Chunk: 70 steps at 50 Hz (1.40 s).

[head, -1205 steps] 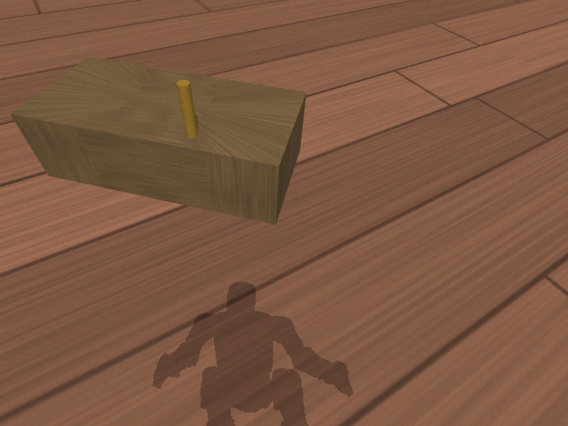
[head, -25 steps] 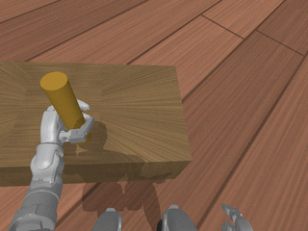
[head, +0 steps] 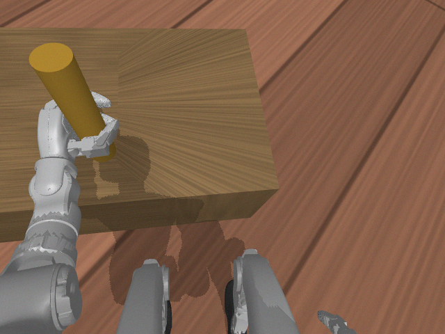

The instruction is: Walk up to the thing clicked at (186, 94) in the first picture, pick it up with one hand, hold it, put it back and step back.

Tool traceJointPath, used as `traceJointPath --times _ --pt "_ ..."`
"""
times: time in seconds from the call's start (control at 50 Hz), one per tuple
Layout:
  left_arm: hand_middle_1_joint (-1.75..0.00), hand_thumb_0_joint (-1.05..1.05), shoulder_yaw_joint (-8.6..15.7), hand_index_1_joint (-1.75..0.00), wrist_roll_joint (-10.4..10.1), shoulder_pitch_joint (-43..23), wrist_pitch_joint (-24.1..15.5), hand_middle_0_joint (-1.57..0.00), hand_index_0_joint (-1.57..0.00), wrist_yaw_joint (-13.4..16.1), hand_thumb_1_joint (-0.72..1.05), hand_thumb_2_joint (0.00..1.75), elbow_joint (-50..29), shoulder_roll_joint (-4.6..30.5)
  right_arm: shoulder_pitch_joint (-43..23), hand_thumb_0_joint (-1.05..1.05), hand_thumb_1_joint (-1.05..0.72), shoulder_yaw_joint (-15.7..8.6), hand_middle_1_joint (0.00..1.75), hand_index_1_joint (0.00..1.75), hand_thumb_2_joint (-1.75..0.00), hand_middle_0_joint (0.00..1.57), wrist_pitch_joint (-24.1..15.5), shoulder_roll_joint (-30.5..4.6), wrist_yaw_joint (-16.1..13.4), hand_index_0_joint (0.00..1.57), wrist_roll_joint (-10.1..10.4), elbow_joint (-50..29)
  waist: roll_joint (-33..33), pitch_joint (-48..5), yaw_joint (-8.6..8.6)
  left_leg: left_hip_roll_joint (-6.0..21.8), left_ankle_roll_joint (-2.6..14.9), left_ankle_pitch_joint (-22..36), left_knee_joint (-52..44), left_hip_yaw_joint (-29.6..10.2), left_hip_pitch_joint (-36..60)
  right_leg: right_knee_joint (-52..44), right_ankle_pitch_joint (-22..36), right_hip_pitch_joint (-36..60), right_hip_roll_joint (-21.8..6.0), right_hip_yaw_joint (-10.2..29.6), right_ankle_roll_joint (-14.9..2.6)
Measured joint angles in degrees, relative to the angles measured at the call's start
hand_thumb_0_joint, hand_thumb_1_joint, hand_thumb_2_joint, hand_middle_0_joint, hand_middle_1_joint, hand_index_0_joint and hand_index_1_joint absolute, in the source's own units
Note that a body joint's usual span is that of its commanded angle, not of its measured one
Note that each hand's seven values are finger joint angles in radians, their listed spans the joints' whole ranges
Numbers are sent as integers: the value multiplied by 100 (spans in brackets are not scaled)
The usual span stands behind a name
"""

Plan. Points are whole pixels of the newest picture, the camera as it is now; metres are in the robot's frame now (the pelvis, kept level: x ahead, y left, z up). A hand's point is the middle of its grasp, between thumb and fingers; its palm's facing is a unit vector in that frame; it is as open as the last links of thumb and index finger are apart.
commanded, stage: crouch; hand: left
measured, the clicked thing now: (83, 115) +0.46 +0.19 +0.04
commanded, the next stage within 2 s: lower in 0.34 s
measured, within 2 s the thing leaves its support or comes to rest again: neither
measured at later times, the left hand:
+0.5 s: hand (108, 131) +0.48 +0.18 -0.04, palm faces +0.05 -1.00 -0.02, open 6.4 cm
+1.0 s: hand (117, 145) +0.49 +0.18 -0.11, palm faces +0.04 -1.00 -0.03, open 6.4 cm
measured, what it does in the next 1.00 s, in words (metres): lowers itself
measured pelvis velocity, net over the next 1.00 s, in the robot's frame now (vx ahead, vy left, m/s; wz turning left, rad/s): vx -0.02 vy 0.00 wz -0.01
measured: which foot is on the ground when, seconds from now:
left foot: down 0.00-1.00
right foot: down 0.00-1.00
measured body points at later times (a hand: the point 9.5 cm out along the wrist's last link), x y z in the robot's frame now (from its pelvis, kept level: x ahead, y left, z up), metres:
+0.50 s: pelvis -0.01 +0.01 -0.04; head +0.17 +0.03 +0.37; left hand +0.47 +0.23 -0.04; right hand +0.06 -0.26 -0.17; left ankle +0.04 +0.12 -0.56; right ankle +0.07 -0.13 -0.56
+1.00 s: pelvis -0.02 +0.00 -0.11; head +0.18 +0.03 +0.29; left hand +0.48 +0.23 -0.11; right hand +0.04 -0.27 -0.23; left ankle +0.04 +0.12 -0.56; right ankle +0.07 -0.13 -0.56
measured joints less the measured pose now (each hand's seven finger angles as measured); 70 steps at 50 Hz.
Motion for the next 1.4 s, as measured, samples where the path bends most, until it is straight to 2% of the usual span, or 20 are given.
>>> traceJointPath --times 0.12,0.22,0.38,0.58,0.7,0.78,1.04,1.4 --pt "-103 0 37 -106 76 -238 26 -97 -91 60 10 105 101 160 -59 1 -90 1 30 30 -90 21 -1 -51 -16 21 -14 0 -56 -56 -95 4 -11 -57 320 -59 -400 277 -39 -371 1 -44 -13" --pt "-103 0 -23 -106 116 -400 88 -97 -91 64 10 105 157 280 -77 1 -90 12 30 30 -90 20 -2 -105 -20 21 -14 -18 -43 -87 -131 -1 -4 -100 519 -83 -650 443 -66 -602 -4 -59 -10" --pt "-103 0 -53 -106 106 -523 188 -97 -91 121 9 105 202 246 -74 1 -91 62 30 30 -90 20 -13 -96 7 20 -15 -46 12 -134 -144 -23 32 -159 746 -72 -935 650 -113 -877 -26 -38 21" --pt "-102 0 -11 -106 215 -733 124 -97 -91 238 9 105 387 284 -104 1 -91 120 30 30 -90 20 -2 -42 45 21 -51 -74 27 -155 -182 -46 47 -221 1113 -57 -1370 1030 -174 -1327 -50 -5 28" --pt "-102 0 17 -106 309 -789 14 -97 -91 176 9 106 444 372 -93 0 -91 146 30 30 -90 20 -7 -92 86 21 -94 -147 9 -161 -239 -58 33 -278 1481 -64 -1803 1410 -230 -1774 -64 8 11" --pt "-102 0 62 -106 302 -860 -20 -97 -91 152 9 106 443 405 -111 0 -91 148 30 30 -90 20 -8 -114 85 21 -116 -135 -17 -136 -262 -67 25 -321 1742 -79 -2067 1672 -272 -2042 -75 6 4" --pt "-102 0 125 -106 307 -1127 112 -97 -91 121 9 105 569 539 -130 0 -91 174 30 30 -90 20 33 -140 54 20 -107 -73 26 -126 -311 -112 36 -384 2234 -88 -2551 2159 -337 -2517 -118 23 9" --pt "-102 0 72 -106 472 -1300 212 -97 -91 181 9 106 512 606 -144 0 -91 209 30 30 -90 20 68 -150 58 20 -120 -144 17 -45 -386 -151 72 -398 2695 -86 -3035 2588 -342 -2977 -151 51 40"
